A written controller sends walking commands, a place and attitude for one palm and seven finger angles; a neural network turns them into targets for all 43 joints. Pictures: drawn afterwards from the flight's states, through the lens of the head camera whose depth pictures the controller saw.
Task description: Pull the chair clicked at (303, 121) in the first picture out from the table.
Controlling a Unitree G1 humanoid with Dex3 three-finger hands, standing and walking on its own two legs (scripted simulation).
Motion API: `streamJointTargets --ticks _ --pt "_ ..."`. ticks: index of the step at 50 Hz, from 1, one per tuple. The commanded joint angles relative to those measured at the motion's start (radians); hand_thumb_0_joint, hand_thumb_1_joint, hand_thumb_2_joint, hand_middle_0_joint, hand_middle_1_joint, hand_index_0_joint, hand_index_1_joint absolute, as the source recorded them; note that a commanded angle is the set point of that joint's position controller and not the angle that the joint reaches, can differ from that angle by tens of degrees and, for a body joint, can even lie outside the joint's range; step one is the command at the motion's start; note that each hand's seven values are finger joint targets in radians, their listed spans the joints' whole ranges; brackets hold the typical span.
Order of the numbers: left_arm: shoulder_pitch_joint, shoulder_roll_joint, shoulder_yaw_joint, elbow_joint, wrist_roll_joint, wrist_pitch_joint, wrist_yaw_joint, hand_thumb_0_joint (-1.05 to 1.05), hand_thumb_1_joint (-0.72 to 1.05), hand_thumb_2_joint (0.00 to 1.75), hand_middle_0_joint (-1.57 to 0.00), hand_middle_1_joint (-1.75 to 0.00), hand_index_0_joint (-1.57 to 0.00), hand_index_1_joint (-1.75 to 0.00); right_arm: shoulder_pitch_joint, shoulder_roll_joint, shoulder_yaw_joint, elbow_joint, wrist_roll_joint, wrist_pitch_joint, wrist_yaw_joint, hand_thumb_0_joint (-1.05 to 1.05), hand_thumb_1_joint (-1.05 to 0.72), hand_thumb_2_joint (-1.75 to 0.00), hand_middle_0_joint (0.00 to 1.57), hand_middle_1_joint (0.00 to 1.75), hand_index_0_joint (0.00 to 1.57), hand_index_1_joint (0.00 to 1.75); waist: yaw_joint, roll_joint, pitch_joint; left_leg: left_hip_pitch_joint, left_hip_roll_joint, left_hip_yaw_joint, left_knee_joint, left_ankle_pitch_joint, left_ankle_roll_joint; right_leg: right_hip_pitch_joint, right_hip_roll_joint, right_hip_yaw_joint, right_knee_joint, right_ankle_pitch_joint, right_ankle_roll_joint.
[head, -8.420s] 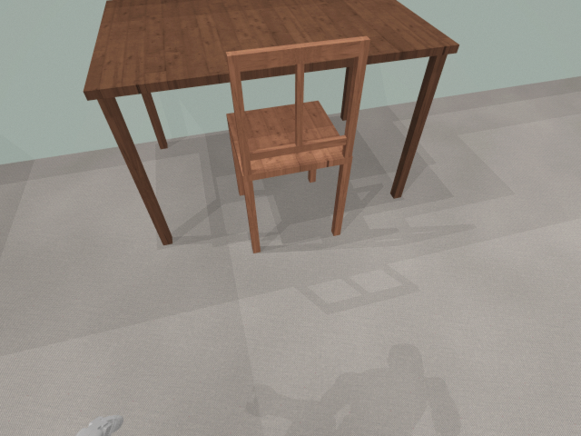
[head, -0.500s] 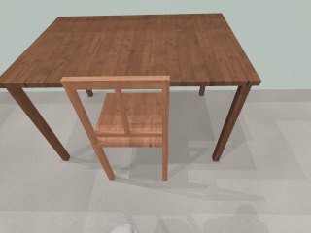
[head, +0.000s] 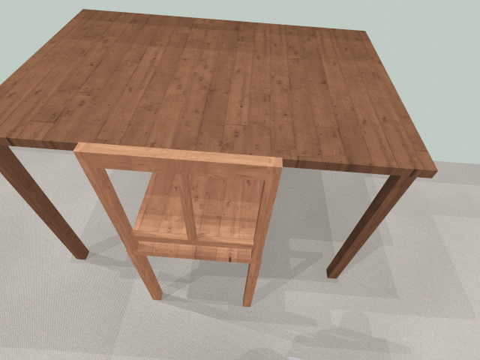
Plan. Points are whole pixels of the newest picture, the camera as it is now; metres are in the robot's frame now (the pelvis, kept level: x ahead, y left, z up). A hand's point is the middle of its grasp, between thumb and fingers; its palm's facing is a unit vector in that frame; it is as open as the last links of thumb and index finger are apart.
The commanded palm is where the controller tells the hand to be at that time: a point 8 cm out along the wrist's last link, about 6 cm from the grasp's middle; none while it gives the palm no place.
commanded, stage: come to a stop and stand still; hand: left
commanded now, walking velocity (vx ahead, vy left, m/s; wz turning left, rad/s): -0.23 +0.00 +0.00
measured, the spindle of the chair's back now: (187, 208) +0.45 +0.16 -0.10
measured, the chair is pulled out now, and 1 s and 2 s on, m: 0.00 0.00 0.00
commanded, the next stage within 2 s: look again from close up in 0.88 s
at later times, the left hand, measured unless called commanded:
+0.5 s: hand out of the picture +0.02 +0.15 -0.15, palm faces +0.06 -0.95 -0.30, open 7.3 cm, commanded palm none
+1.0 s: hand out of the picture -0.04 +0.15 -0.17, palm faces -0.01 -0.98 -0.21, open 7.3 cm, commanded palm none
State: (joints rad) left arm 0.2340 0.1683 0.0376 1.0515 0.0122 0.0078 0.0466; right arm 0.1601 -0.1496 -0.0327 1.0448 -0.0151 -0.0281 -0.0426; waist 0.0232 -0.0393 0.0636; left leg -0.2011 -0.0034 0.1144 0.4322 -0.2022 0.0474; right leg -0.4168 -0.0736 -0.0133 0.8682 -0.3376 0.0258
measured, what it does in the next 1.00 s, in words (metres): steps on the spot: right foot, then left foot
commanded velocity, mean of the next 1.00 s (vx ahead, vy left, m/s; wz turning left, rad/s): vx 0.03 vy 0.02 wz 0.00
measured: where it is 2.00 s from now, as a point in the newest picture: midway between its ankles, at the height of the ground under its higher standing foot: outside the picture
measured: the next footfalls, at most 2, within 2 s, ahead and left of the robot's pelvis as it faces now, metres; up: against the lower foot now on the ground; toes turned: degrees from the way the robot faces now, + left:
right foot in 0.16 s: +0.08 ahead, -0.15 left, +0.00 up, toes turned -4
left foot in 0.64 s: -0.04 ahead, +0.11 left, +0.00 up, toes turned +0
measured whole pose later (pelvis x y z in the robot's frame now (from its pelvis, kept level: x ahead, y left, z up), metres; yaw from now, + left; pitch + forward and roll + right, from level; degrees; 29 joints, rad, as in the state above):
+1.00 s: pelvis -0.05 -0.03 +0.00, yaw -2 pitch +1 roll +2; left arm 0.28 0.15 0.03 1.09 0.01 0.01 0.01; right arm 0.37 -0.10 -0.01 1.11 -0.03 0.00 -0.04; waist -0.03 -0.01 0.04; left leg -0.17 0.00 0.03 0.44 -0.28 -0.02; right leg -0.23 -0.01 -0.03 0.52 -0.30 -0.01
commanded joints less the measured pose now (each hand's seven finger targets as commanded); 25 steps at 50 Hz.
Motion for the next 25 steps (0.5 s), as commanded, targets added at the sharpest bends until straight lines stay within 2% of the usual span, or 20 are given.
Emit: streamJointTargets --ticks 1,3,4,5,6,7,8,9,10,11,12,13,15,16,19,20,25 --pt "0.134 0.047 0.015 -0.017 0.008 0.033 -0.005 0.00 0.90 0.90 -0.20 -0.30 -0.20 -0.30 0.032 -0.143 -0.035 -0.054 -0.005 0.024 -0.002 0.00 -0.90 -0.90 0.20 0.30 0.20 0.30 -0.003 0.216 -0.036 -0.022 0.285 -0.129 -0.080 0.642 0.113 0.097 0.017 -0.031 -0.060 -0.009 0.006" --pt "0.108 0.059 0.021 -0.042 0.008 0.031 -0.007 0.00 0.90 0.90 -0.20 -0.30 -0.20 -0.30 0.027 -0.167 -0.047 -0.066 -0.010 0.038 0.001 0.00 -0.90 -0.90 0.20 0.30 0.20 0.30 -0.006 0.223 -0.041 0.001 0.291 -0.144 -0.047 0.616 0.109 0.093 0.026 -0.029 -0.094 -0.014 -0.002" --pt "0.107 0.070 0.026 -0.050 0.007 0.026 -0.008 0.00 0.90 0.90 -0.20 -0.30 -0.20 -0.30 0.020 -0.169 -0.050 -0.068 -0.011 0.041 0.001 0.00 -0.90 -0.90 0.20 0.30 0.20 0.30 0.002 0.221 -0.033 -0.007 0.291 -0.156 -0.023 0.596 0.101 0.112 0.025 -0.023 -0.138 0.001 -0.009" --pt "0.122 0.076 0.027 -0.053 0.007 0.021 -0.008 0.00 0.90 0.90 -0.20 -0.30 -0.20 -0.30 0.010 -0.178 -0.053 -0.074 -0.011 0.046 0.004 0.00 -0.90 -0.90 0.20 0.30 0.20 0.30 0.014 0.218 -0.052 0.008 0.277 -0.146 0.011 0.548 0.080 0.139 0.021 -0.025 -0.216 0.058 -0.009" --pt "0.137 0.085 0.030 -0.051 0.009 0.013 -0.009 0.00 0.90 0.90 -0.20 -0.30 -0.20 -0.30 0.010 -0.174 -0.055 -0.076 -0.008 0.050 0.007 0.00 -0.90 -0.90 0.20 0.30 0.20 0.30 0.022 0.189 -0.073 0.006 0.247 -0.129 0.062 0.454 0.047 0.187 0.017 -0.027 -0.325 0.165 -0.008" --pt "0.139 0.119 0.031 -0.053 0.015 0.000 -0.008 0.00 0.90 0.90 -0.20 -0.30 -0.20 -0.30 0.036 -0.150 -0.055 -0.075 -0.002 0.054 0.012 0.00 -0.90 -0.90 0.20 0.30 0.20 0.30 0.018 0.083 -0.102 0.005 0.171 -0.088 0.159 0.275 -0.007 0.226 -0.029 0.026 -0.448 0.379 -0.014" --pt "0.112 0.198 0.041 -0.064 0.025 -0.012 -0.003 0.00 0.90 0.90 -0.20 -0.30 -0.20 -0.30 0.085 -0.093 -0.050 -0.085 0.007 0.056 0.017 0.00 -0.90 -0.90 0.20 0.30 0.20 0.30 -0.008 -0.144 -0.126 -0.110 0.038 -0.021 0.311 -0.076 -0.068 0.284 -0.211 0.261 -0.467 0.733 -0.095" --pt "0.111 0.245 0.042 -0.081 0.017 -0.013 -0.008 0.00 0.90 0.90 -0.20 -0.30 -0.20 -0.30 0.086 -0.083 -0.049 -0.102 0.012 0.073 0.014 0.00 -0.90 -0.90 0.20 0.30 0.20 0.30 0.003 -0.189 -0.124 -0.132 -0.014 -0.073 0.454 -0.432 -0.078 0.231 -0.353 0.328 -0.499 0.959 -0.206" --pt "0.095 0.239 0.038 -0.086 0.016 -0.012 -0.007 0.00 0.90 0.90 -0.20 -0.30 -0.20 -0.30 0.080 -0.092 -0.052 -0.096 0.008 0.089 0.013 0.00 -0.90 -0.90 0.20 0.30 0.20 0.30 -0.002 -0.099 -0.131 -0.124 -0.009 -0.146 0.576 -0.429 -0.075 0.184 -0.355 0.278 -0.516 0.859 -0.244" --pt "0.066 0.229 0.047 -0.087 0.016 -0.011 -0.002 0.00 0.90 0.90 -0.20 -0.30 -0.20 -0.30 0.061 -0.088 -0.051 -0.096 0.002 0.097 0.014 0.00 -0.90 -0.90 0.20 0.30 0.20 0.30 -0.003 -0.160 -0.120 -0.171 -0.006 -0.175 0.652 -0.405 -0.077 0.159 -0.324 0.297 -0.528 0.755 -0.241" --pt "0.034 0.216 0.046 -0.094 0.014 -0.006 -0.001 0.00 0.90 0.90 -0.20 -0.30 -0.20 -0.30 0.059 -0.110 -0.056 -0.086 0.001 0.099 0.016 0.00 -0.90 -0.90 0.20 0.30 0.20 0.30 -0.010 -0.160 -0.102 -0.209 -0.003 -0.181 0.725 -0.353 -0.082 0.174 -0.291 0.290 -0.523 0.685 -0.234" --pt "0.017 0.199 0.043 -0.099 0.011 -0.006 0.000 0.00 0.90 0.90 -0.20 -0.30 -0.20 -0.30 0.061 -0.127 -0.061 -0.077 -0.002 0.097 0.021 0.00 -0.90 -0.90 0.20 0.30 0.20 0.30 -0.011 -0.140 -0.088 -0.246 0.003 -0.179 0.775 -0.295 -0.089 0.199 -0.266 0.254 -0.509 0.669 -0.222" --pt "0.028 0.200 0.048 -0.110 0.009 -0.009 0.006 0.00 0.90 0.90 -0.20 -0.30 -0.20 -0.30 0.070 -0.130 -0.059 -0.077 -0.005 0.097 0.030 0.00 -0.90 -0.90 0.20 0.30 0.20 0.30 -0.004 -0.092 -0.120 -0.279 0.003 -0.181 0.790 -0.228 -0.098 0.249 -0.245 0.223 -0.495 0.628 -0.199" --pt "0.039 0.201 0.050 -0.111 0.010 -0.010 0.008 0.00 0.90 0.90 -0.20 -0.30 -0.20 -0.30 0.067 -0.130 -0.058 -0.078 -0.006 0.099 0.034 0.00 -0.90 -0.90 0.20 0.30 0.20 0.30 0.002 -0.103 -0.127 -0.291 0.005 -0.180 0.783 -0.205 -0.105 0.268 -0.244 0.219 -0.506 0.564 -0.193" --pt "0.073 0.200 0.053 -0.102 0.012 -0.008 0.011 0.00 0.90 0.90 -0.20 -0.30 -0.20 -0.30 0.052 -0.130 -0.054 -0.084 -0.006 0.097 0.040 0.00 -0.90 -0.90 0.20 0.30 0.20 0.30 0.030 -0.108 -0.141 -0.286 0.012 -0.165 0.682 -0.191 -0.112 0.313 -0.239 0.235 -0.548 0.364 -0.186" --pt "0.074 0.199 0.053 -0.104 0.016 -0.007 0.009 0.00 0.90 0.90 -0.20 -0.30 -0.20 -0.30 0.055 -0.122 -0.049 -0.087 -0.007 0.094 0.042 0.00 -0.90 -0.90 0.20 0.30 0.20 0.30 0.029 -0.124 -0.134 -0.272 0.013 -0.157 0.628 -0.190 -0.112 0.304 -0.226 0.241 -0.566 0.283 -0.176" --pt "0.067 0.211 0.059 -0.104 0.030 0.001 -0.004 0.00 0.90 0.90 -0.20 -0.30 -0.20 -0.30 0.074 -0.101 -0.033 -0.083 0.001 0.074 0.046 0.00 -0.90 -0.90 0.20 0.30 0.20 0.30 0.041 -0.197 -0.083 -0.129 0.007 -0.086 0.300 -0.264 -0.086 0.212 -0.198 0.257 -0.660 -0.029 -0.176"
